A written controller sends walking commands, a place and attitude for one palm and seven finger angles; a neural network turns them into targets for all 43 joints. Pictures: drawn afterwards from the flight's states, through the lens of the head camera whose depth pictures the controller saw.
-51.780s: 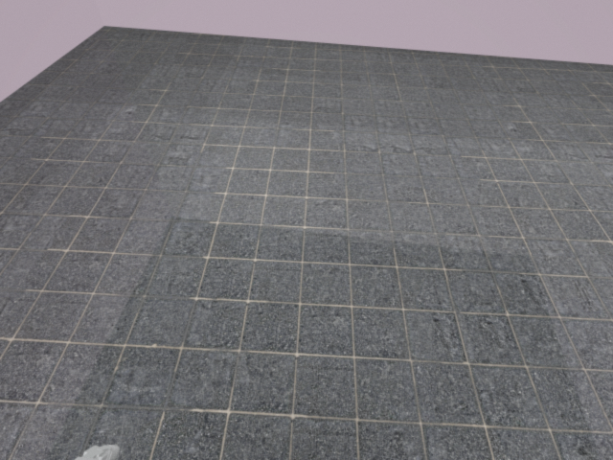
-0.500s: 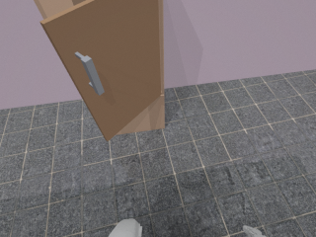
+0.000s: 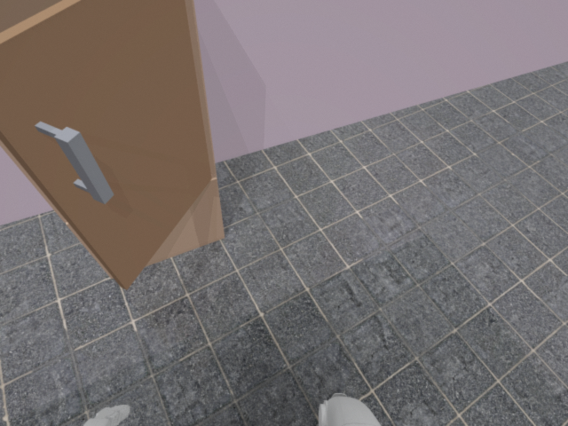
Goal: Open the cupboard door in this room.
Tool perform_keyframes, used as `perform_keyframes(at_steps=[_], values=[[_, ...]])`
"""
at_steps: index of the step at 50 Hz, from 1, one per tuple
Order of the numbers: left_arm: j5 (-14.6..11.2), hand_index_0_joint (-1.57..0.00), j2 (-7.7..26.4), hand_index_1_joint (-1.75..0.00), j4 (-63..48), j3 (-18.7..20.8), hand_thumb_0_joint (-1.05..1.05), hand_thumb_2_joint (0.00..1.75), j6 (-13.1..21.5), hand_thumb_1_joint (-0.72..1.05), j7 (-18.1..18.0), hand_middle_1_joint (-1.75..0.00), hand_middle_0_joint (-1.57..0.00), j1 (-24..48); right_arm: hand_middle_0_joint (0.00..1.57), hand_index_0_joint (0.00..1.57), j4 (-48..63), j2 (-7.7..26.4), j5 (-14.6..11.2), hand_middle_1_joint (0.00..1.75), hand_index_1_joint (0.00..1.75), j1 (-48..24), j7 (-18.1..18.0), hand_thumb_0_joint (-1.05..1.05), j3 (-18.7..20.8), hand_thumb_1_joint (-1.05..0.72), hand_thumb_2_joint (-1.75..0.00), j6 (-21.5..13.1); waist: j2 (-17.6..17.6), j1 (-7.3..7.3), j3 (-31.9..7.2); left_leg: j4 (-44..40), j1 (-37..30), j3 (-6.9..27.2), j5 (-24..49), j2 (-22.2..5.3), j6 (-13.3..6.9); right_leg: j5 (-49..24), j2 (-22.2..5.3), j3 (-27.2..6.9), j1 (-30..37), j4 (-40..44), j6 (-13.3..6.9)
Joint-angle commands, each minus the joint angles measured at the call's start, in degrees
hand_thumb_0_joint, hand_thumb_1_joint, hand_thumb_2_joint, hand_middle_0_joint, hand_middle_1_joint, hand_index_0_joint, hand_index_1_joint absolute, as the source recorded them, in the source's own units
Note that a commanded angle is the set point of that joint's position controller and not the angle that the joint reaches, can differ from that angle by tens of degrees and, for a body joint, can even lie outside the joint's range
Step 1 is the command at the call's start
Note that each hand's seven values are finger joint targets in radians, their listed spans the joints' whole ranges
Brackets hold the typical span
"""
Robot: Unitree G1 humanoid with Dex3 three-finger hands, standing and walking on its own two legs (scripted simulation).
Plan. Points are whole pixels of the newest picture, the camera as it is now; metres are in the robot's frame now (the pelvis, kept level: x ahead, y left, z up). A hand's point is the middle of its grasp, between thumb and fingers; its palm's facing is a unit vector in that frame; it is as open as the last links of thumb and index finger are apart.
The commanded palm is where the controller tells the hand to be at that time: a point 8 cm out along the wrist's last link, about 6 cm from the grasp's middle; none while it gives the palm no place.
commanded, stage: walk to a spot facing it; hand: left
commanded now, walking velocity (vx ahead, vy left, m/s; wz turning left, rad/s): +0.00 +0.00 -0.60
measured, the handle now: (76, 164) +0.43 +0.35 +0.06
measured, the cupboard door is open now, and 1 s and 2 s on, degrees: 40 40 40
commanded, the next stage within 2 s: none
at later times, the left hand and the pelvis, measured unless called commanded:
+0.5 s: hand (199, 388) +0.18 +0.15 -0.19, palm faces -0.32 -0.93 -0.18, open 7.4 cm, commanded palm none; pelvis +0.02 +0.00 -0.02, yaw -19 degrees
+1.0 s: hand (235, 378) +0.20 +0.09 -0.17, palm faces -0.54 -0.81 -0.23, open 7.4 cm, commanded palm none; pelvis +0.05 -0.05 +0.00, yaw -36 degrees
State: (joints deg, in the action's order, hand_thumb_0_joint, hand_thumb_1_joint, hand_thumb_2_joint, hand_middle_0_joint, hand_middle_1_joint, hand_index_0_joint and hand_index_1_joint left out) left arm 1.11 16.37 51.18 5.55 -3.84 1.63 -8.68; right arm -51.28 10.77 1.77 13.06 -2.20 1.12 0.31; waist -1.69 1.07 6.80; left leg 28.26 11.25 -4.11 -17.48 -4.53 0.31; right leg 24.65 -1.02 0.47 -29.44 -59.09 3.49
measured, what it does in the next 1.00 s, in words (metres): steps on the spot, turning right: right foot, then left foot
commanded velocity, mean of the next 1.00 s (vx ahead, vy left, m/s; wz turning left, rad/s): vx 0.09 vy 0.00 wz -0.60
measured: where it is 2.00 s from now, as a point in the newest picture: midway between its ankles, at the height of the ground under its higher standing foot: (388, 387)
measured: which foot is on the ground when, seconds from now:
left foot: down 0.00-0.14, up 0.16-0.42, down 0.44-0.76, up 0.78-1.00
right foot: up 0.00-0.14, down 0.16-0.44, up 0.46-0.74, down 0.76-1.00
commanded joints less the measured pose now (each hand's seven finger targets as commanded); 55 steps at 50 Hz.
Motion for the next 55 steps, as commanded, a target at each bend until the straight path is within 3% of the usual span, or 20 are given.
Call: perform_keyframes(at_steps=[1,5,6,7,8,12,19,21,22,23,28,35,36,38,39,41,50,53,54,55], values=[[0.0,-0.2,0.8,-0.3,-5.6,-0.8,0.0,0.9,1.8,0.9,0.9,-0.3,-0.2,4.3,0.2,0.2,2.3,12.4,0.3,0.3,0.3,5.5,-0.2,0.0,3.4,-0.9,-0.9,-0.6,13.5,-3.47,-7.0,-4.6,-6.5,3.1,34.9,-13.1,-6.7,0.2,0.3,4.2,3.5,11.9,-1.3],[-0.1,-0.2,2.3,-0.3,-3.9,-0.5,0.0,0.9,2.3,0.9,0.5,-0.3,-0.2,-0.6,0.2,0.2,2.2,13.7,-0.2,0.3,0.3,4.5,0.2,0.0,3.8,-0.9,-0.9,-0.2,11.6,-0.44,-7.9,3.2,-0.8,-0.2,29.4,-12.5,-2.9,-10.7,1.6,5.5,18.1,28.5,-3.7],[0.1,-0.2,5.4,-0.3,-2.5,0.2,0.0,0.9,2.8,0.9,0.0,-0.3,-0.2,-5.1,0.2,0.2,3.0,12.5,-0.7,0.3,0.3,3.7,0.7,0.0,3.8,-0.9,-0.9,-0.1,5.9,1.72,-10.1,11.0,6.8,-2.8,21.8,-10.4,0.0,-21.7,-2.9,-0.2,29.0,33.3,-5.9],[0.6,-0.2,12.5,-0.3,-1.3,1.8,0.0,0.9,3.4,0.9,-1.1,-0.3,-0.2,-9.6,0.2,0.2,5.2,7.5,-1.3,0.3,0.3,1.9,1.0,0.0,2.8,-0.9,-0.9,0.0,-14.4,3.54,-12.0,25.8,21.4,-9.0,-9.5,-1.4,3.8,-40.5,-19.3,-22.2,37.8,37.2,-12.7],[-0.5,-0.2,14.3,-0.3,-0.5,1.8,0.0,0.9,3.4,0.9,-1.9,-0.3,-0.2,-12.1,0.2,0.2,6.0,9.4,-1.5,0.3,0.3,-0.3,0.4,0.0,2.6,-0.9,-0.9,0.6,-13.2,5.49,-11.7,34.4,22.9,-0.1,-21.4,-0.3,3.5,-46.6,-23.5,-25.0,33.2,37.8,-18.2],[0.4,-0.2,8.4,-0.3,-4.2,1.0,0.0,0.9,2.3,0.9,-3.1,-0.3,-0.2,0.4,0.2,0.2,3.4,8.0,-1.2,0.3,0.3,-0.1,0.8,0.0,3.2,-0.9,-0.9,1.5,-9.3,-0.49,-8.6,35.5,18.3,3.3,-10.8,-1.4,3.6,-25.2,-13.3,-17.4,19.1,38.4,-14.9],[0.2,-0.2,8.2,-0.3,-4.7,1.1,0.0,0.9,2.0,0.9,-2.0,-0.3,-0.2,3.1,0.2,0.2,1.9,6.4,-1.4,0.3,0.3,5.7,0.6,0.0,2.9,-0.9,-0.9,0.6,-7.5,-3.57,-8.1,8.3,4.1,0.5,-1.4,3.3,3.1,-18.9,-7.9,-18.3,11.2,35.8,-11.2],[-0.4,-0.2,4.3,-0.3,-5.9,0.4,0.0,0.9,1.5,0.9,-1.6,-0.3,-0.2,3.2,0.2,0.2,1.5,10.6,-0.9,0.3,0.3,8.6,-0.1,0.0,3.6,-0.9,-0.9,-0.4,4.2,-4.89,-8.9,-6.9,-6.0,10.7,-1.6,-4.9,-0.2,-8.0,-1.1,-14.4,0.7,27.3,-6.2],[-1.0,-0.2,1.2,-0.3,-7.1,-0.2,0.0,0.9,1.3,0.9,-1.0,-0.3,-0.2,2.3,0.2,0.2,2.3,16.6,0.2,0.3,0.3,9.5,-0.3,0.0,4.7,-0.9,-0.9,-0.9,20.2,-4.98,-8.4,-14.7,-6.8,27.3,-2.3,-20.0,-6.7,5.5,5.9,-4.1,-5.8,12.8,-2.7],[-0.5,-0.2,2.7,-0.3,-8.3,0.2,0.0,0.9,1.9,0.9,-0.4,-0.3,-0.2,4.2,0.2,0.2,3.5,17.5,0.4,0.3,0.3,8.6,-0.9,0.0,4.8,-0.9,-0.9,-1.0,13.6,-4.81,-7.9,-15.9,0.1,29.6,-0.2,-25.0,-11.4,9.0,2.3,-3.2,-3.1,1.7,-2.3],[-0.1,-0.2,-0.2,-0.3,-5.2,-0.1,0.0,0.9,1.6,0.9,0.7,-0.3,-0.2,3.2,0.2,0.2,3.5,11.3,0.5,0.3,0.3,4.3,-0.6,0.0,3.2,-0.9,-0.9,-1.3,12.1,-2.3,-8.8,-7.1,-5.4,5.5,30.3,-13.9,-6.6,2.6,-0.7,1.1,-1.7,-1.0,-0.6],[-0.1,-0.2,0.1,-0.3,-4.3,-0.4,0.0,0.9,2.3,0.9,0.4,-0.3,-0.2,0.4,0.2,0.2,2.1,13.2,0.0,0.3,0.3,5.4,0.3,0.0,4.5,-0.9,-0.9,-0.2,12.5,-2.16,-8.3,-0.5,-2.2,-1.0,23.6,-14.5,-3.7,-5.3,1.6,6.4,13.3,26.0,-2.6],[0.1,-0.2,1.8,-0.3,-3.4,0.0,0.0,0.9,2.6,0.9,0.1,-0.3,-0.2,-2.6,0.2,0.2,2.5,12.8,-0.4,0.3,0.3,4.6,0.6,0.0,4.6,-0.9,-0.9,0.0,10.3,-0.78,-9.1,4.2,1.0,-2.6,19.5,-12.8,-1.3,-12.7,0.8,4.9,19.5,33.0,-3.7],[0.3,-0.2,12.2,-0.3,-0.7,2.2,0.0,0.9,3.3,0.9,-1.2,-0.3,-0.2,-10.6,0.2,0.2,6.5,6.3,-1.2,0.3,0.3,-1.4,1.3,0.0,2.9,-0.9,-0.9,0.4,-17.0,4.37,-9.5,26.8,24.7,-7.2,-22.2,-0.3,4.2,-23.4,-21.4,-24.9,32.7,42.5,-14.4],[-0.3,-0.2,12.5,-0.3,-0.6,2.3,0.0,0.9,3.3,0.9,-1.9,-0.3,-0.2,-12.3,0.2,0.2,7.0,8.3,-1.1,0.3,0.3,-4.0,1.0,0.0,3.0,-0.9,-0.9,1.0,-14.8,6.0,-8.8,33.9,27.4,1.2,-20.6,-0.9,3.4,-11.6,-21.4,-28.2,29.8,44.2,-17.3],[0.0,-0.2,8.1,-0.3,-1.3,1.8,0.0,0.9,3.2,0.9,-2.5,-0.3,-0.2,-6.0,0.2,0.2,5.9,9.0,-0.8,0.3,0.3,-5.7,1.5,0.0,3.8,-0.9,-0.9,0.8,-12.2,2.62,-5.0,36.9,28.9,4.4,-11.4,-2.5,3.3,-1.1,-16.4,-24.6,25.6,45.2,-16.2],[0.4,-0.2,7.9,-0.3,-0.2,1.8,0.0,0.9,5.2,0.9,-1.0,-0.3,-0.2,-6.0,0.2,0.2,5.4,6.5,-0.9,0.3,0.3,-5.7,2.7,0.0,3.7,-0.9,-0.9,-1.3,-7.1,0.66,-4.1,14.9,14.8,0.9,-4.6,2.4,3.4,0.2,-10.8,-20.8,18.4,45.0,-15.2],[0.1,-0.2,6.2,-0.3,-0.8,1.7,0.0,0.9,5.1,0.9,-0.6,-0.3,-0.2,-2.8,0.2,0.2,3.1,7.3,-0.8,0.3,0.3,2.1,1.8,0.0,3.6,-0.9,-0.9,-2.8,-4.2,-3.78,-5.4,-0.5,-4.1,0.1,1.4,3.6,2.8,0.8,-6.3,-18.3,7.5,37.9,-11.7],[-0.1,-0.2,3.2,-0.3,-1.6,0.9,0.0,0.9,5.1,0.9,-0.3,-0.3,-0.2,-1.9,0.2,0.2,1.0,11.1,-0.5,0.3,0.3,8.6,0.9,0.0,4.2,-0.9,-0.9,-3.4,5.3,-6.86,-7.6,-6.5,-15.0,6.9,-5.4,-2.5,0.9,1.9,-1.5,-13.8,-0.8,28.4,-9.0],[-0.7,-0.2,-1.1,-0.3,-3.1,0.0,0.0,0.9,5.1,0.9,0.4,-0.3,-0.2,-2.4,0.2,0.2,-0.3,18.0,1.0,0.3,0.3,16.0,0.4,0.0,5.7,-0.9,-0.9,-3.8,23.5,-9.35,-10.6,-14.4,-22.4,30.2,-18.0,-20.5,-5.4,10.4,6.7,-2.7,-12.8,6.9,-5.1]])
